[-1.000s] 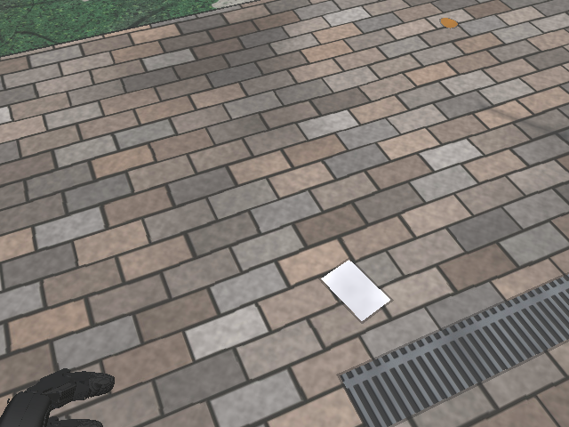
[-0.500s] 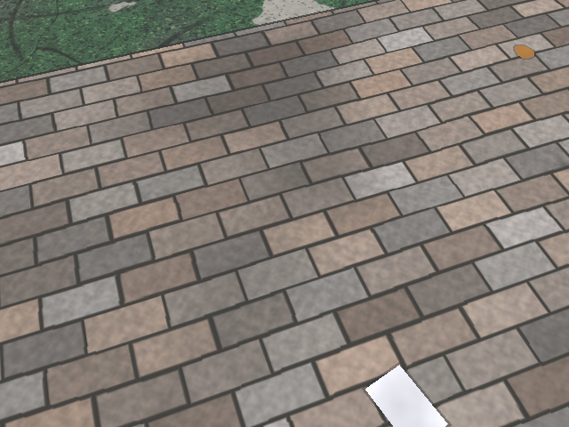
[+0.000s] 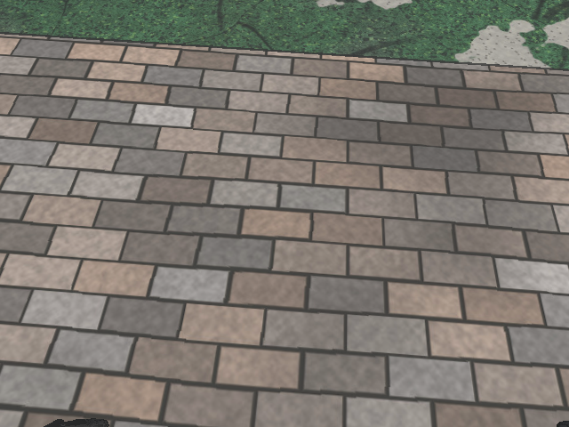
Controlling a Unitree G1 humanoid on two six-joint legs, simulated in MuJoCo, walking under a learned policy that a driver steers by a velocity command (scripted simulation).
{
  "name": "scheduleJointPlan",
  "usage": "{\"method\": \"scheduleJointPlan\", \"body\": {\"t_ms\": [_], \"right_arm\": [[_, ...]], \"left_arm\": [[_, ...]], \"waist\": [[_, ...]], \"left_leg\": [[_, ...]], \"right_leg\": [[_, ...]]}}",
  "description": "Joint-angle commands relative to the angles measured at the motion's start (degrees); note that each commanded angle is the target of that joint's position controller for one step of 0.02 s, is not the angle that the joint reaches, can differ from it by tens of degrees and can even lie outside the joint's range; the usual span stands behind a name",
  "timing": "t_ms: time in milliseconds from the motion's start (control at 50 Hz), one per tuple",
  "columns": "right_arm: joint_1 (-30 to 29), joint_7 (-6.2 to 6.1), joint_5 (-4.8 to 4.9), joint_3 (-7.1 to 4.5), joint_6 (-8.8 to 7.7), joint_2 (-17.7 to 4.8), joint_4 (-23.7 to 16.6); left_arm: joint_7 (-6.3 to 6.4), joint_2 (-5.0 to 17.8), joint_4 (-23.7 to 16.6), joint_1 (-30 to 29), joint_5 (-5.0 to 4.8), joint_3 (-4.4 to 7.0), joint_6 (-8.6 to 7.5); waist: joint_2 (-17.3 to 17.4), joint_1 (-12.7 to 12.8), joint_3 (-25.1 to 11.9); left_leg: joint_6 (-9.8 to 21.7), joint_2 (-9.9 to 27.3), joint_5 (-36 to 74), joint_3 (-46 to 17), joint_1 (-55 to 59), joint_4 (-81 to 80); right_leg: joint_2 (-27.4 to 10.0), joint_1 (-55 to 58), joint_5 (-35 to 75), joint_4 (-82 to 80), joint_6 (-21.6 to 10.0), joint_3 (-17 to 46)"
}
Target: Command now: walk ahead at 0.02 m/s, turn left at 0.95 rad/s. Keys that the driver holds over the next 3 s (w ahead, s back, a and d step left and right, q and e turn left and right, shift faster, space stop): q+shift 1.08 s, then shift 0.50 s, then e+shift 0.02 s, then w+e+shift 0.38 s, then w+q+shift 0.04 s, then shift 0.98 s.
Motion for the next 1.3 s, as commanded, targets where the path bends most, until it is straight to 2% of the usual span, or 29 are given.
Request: {"method": "scheduleJointPlan", "body": {"t_ms": [20,60,80,100,120,140,160,200,300,380,500,520,540,560,580,600,640,700,780,940,960,980,1000,1020,1040,1060,1120,1200,1300], "right_arm": [[-0.44,0.15,0.10,-2.45,-0.18,-8.26,-4.65],[-2.49,0.39,0.77,-2.21,0.00,-7.99,-5.34],[-0.22,0.60,0.84,-1.49,0.08,-5.72,-5.10],[1.65,0.86,0.94,-0.71,-0.08,-3.42,-5.83],[2.29,1.51,0.42,-1.99,-1.02,-8.13,-6.24],[2.97,1.92,0.38,-2.86,-1.20,-11.38,-4.61],[3.58,1.95,0.58,-3.03,-0.85,-11.38,-2.92],[4.67,2.02,0.46,-1.94,-0.07,-8.11,-2.11],[-2.03,2.12,1.16,-0.22,-0.37,-4.98,-5.26],[-2.18,2.66,0.63,0.39,-0.38,-3.52,-5.36],[1.44,3.56,0.90,-1.08,1.46,-4.41,-3.44],[4.68,3.18,0.82,-1.90,1.50,-5.28,-2.07],[9.61,2.35,0.82,-3.81,1.15,-10.18,-0.72],[9.55,1.61,0.54,-5.12,0.44,-18.48,-2.33],[8.77,2.63,-2.09,-4.49,-1.75,-16.02,-3.78],[7.47,2.97,-2.16,-3.69,-3.09,-14.04,-2.84],[1.70,1.86,0.49,-2.41,-3.19,-10.19,-2.61],[-1.95,0.47,-0.15,-1.67,-2.32,-9.27,-3.70],[-0.80,-0.14,0.43,-2.15,-1.85,-10.33,-3.03],[-3.89,0.62,1.01,-2.08,-0.88,-9.90,-3.90],[-4.36,0.65,1.30,-1.71,-0.77,-8.88,-4.11],[-0.12,0.82,0.85,-0.66,-0.62,-5.03,-3.62],[1.75,0.95,1.10,-0.66,-1.02,-5.26,-4.84],[2.63,1.17,0.35,-2.19,-1.63,-10.82,-3.89],[2.14,1.38,0.82,-2.92,-1.49,-12.70,-2.57],[2.39,1.25,0.90,-2.94,-0.95,-11.84,-1.35],[0.53,1.54,0.80,-1.04,-0.57,-6.42,-1.98],[-2.85,1.62,-0.01,0.74,-1.27,-3.19,-3.30],[0.24,2.26,0.10,0.92,-1.20,-3.47,-1.17]], "left_arm": [[-0.50,5.79,-3.82,-0.44,-0.18,1.88,-2.02],[-0.85,6.97,-2.52,3.61,-0.19,2.75,-2.49],[-0.71,9.08,-2.36,4.63,0.22,3.41,-2.26],[-0.28,13.28,-3.37,3.28,1.49,3.94,-1.32],[-0.23,11.51,-4.03,2.69,3.31,3.81,-1.44],[0.31,8.19,-5.85,-0.41,2.79,2.93,-1.41],[0.98,6.02,-6.62,-2.29,1.87,2.38,-0.96],[2.18,5.89,-7.11,-1.99,0.91,1.80,-0.10],[2.41,8.55,-6.14,4.86,2.01,2.42,0.99],[1.26,10.82,-6.22,3.91,1.66,3.49,1.14],[-0.92,11.08,-5.43,2.51,-0.98,4.40,0.08],[-1.15,9.31,-4.55,3.95,-1.41,4.13,0.04],[-1.55,6.72,-3.92,6.52,-0.52,3.57,-0.01],[-1.71,3.55,-8.17,4.86,2.43,2.27,-0.19],[-0.90,5.81,-10.01,-1.68,2.56,2.67,-0.59],[-0.37,7.47,-10.53,-4.24,1.06,3.04,-0.66],[0.72,8.07,-9.15,-1.89,1.25,3.38,-0.60],[0.32,7.20,-7.74,1.32,1.63,3.19,-0.70],[-0.18,4.85,-7.81,-0.25,0.96,1.97,-0.74],[-1.37,7.24,-7.28,2.74,0.18,2.94,-1.97],[-1.30,8.06,-6.57,4.68,0.32,3.43,-2.08],[-0.93,11.11,-6.94,5.15,1.06,4.09,-1.69],[-0.75,13.31,-6.98,4.30,2.73,4.25,-1.00],[-0.48,10.55,-8.23,3.17,3.03,3.76,-1.29],[0.22,7.42,-9.26,0.71,2.50,2.88,-1.14],[0.91,5.98,-9.74,-1.08,1.90,2.46,-0.62],[2.12,6.66,-8.89,1.73,1.39,2.10,0.26],[1.19,9.31,-7.36,5.82,1.42,2.88,0.93],[-0.24,11.14,-6.15,5.40,-0.58,3.16,1.26]], "waist": [[10.63,-0.46,-10.48],[9.73,1.78,-10.35],[3.89,0.85,-12.07],[-11.51,-1.57,-10.99],[-16.97,-1.80,-9.65],[-12.78,-2.07,-8.25],[-9.15,-1.86,-6.62],[-6.36,-0.84,-4.79],[-8.70,4.20,-5.83],[-9.63,4.05,-7.74],[-9.66,0.46,-8.57],[-7.16,-0.97,-9.25],[3.51,-2.25,-9.10],[22.84,0.81,-8.65],[15.82,-4.12,-16.12],[10.84,-3.40,-13.61],[6.12,0.56,-9.06],[6.40,2.87,-10.63],[6.66,1.73,-10.68],[11.03,2.39,-10.08],[9.50,3.26,-10.35],[-0.59,1.00,-13.41],[-16.98,-1.65,-10.22],[-14.77,-1.16,-8.73],[-10.87,-1.09,-7.05],[-8.02,-1.16,-5.49],[-6.46,1.27,-4.45],[-8.67,3.81,-8.21],[-11.73,2.57,-9.40]], "left_leg": [[6.18,13.21,-2.03,-18.24,10.19,-6.36],[4.27,10.79,-4.21,-18.53,7.48,-3.33],[2.03,7.19,-17.53,-14.69,2.64,3.31],[-0.97,-0.67,-29.02,-2.02,-8.63,15.81],[-3.80,1.52,-28.39,2.42,-12.98,29.94],[-5.27,5.11,-23.95,4.18,-13.64,36.00],[-5.99,6.38,-19.71,5.47,-13.54,38.68],[-7.25,7.82,-15.37,8.55,-16.15,45.71],[-9.63,14.00,-13.22,14.35,-19.67,36.67],[-8.92,16.06,-13.24,16.78,-12.00,26.44],[-3.37,13.53,-9.35,21.52,3.02,5.85],[-1.26,11.73,-5.00,21.07,9.74,-0.01],[2.53,15.21,11.44,11.68,21.14,-5.42],[12.01,29.00,35.00,-11.88,29.91,-3.09],[18.66,32.41,27.44,-17.82,26.48,-6.60],[16.38,29.55,19.54,-13.24,24.59,-8.34],[10.83,24.57,12.45,-7.42,19.31,-8.11],[9.36,20.48,15.71,-4.30,13.42,-6.97],[8.53,18.26,11.09,-7.84,12.84,-5.18],[6.03,14.50,7.77,-18.19,9.28,-0.97],[4.22,12.26,2.70,-16.90,6.35,1.50],[1.25,7.32,-17.26,-10.57,0.36,11.69],[-2.21,-0.22,-31.62,1.90,-11.42,24.05],[-4.81,5.69,-28.97,3.42,-14.49,35.55],[-5.80,8.00,-24.19,5.20,-14.50,39.52],[-6.67,9.06,-20.16,6.44,-14.36,41.65],[-8.07,10.75,-15.35,11.54,-15.38,42.42],[-8.66,12.00,-18.76,13.26,-11.77,29.61],[-6.51,10.33,-14.63,16.80,1.93,9.71]], "right_leg": [[1.11,4.37,0.04,-6.83,-1.12,-1.37],[-0.46,12.40,6.87,-17.93,-2.43,-2.51],[-7.88,20.07,9.63,-21.74,-5.19,1.97],[-19.65,24.66,14.22,-23.80,-12.48,15.03],[-25.86,20.21,16.12,-25.49,-18.37,22.45],[-24.22,18.92,14.52,-24.59,-18.05,16.88],[-19.73,17.68,10.86,-23.54,-15.34,9.75],[-16.80,17.83,12.68,-22.99,-14.13,2.95],[-18.65,26.19,19.79,-23.81,-16.80,-4.39],[-20.68,24.91,21.68,-23.49,-16.34,-10.50],[-22.95,22.19,20.84,-16.00,-10.91,-17.74],[-21.14,18.81,17.27,-10.03,-7.87,-20.38],[-16.22,7.24,5.69,3.36,-3.34,-24.15],[-7.63,-14.43,-22.47,21.64,1.88,-23.33],[-5.15,-17.44,-22.54,30.34,1.51,-10.08],[-5.82,-17.99,-17.36,31.80,-0.18,-7.73],[-6.99,-17.15,-7.89,27.11,-1.46,-6.09],[-3.84,-9.53,-1.06,22.29,-0.30,-6.59],[-0.49,-6.17,0.45,9.28,0.76,-5.24],[0.71,8.38,2.79,-12.12,-1.56,-3.75],[-1.63,14.64,9.29,-18.49,-2.54,-3.92],[-13.12,23.52,12.84,-20.46,-6.76,5.19],[-23.42,23.81,20.50,-23.88,-16.11,19.54],[-27.61,21.04,18.28,-24.37,-20.14,22.09],[-24.21,18.86,14.37,-23.78,-18.64,14.62],[-19.86,17.41,10.05,-23.42,-16.02,8.11],[-16.61,18.13,16.16,-23.77,-15.77,-0.67],[-18.39,24.35,24.57,-22.10,-17.92,-3.77],[-19.35,21.56,26.95,-19.12,-16.66,-6.61]]}}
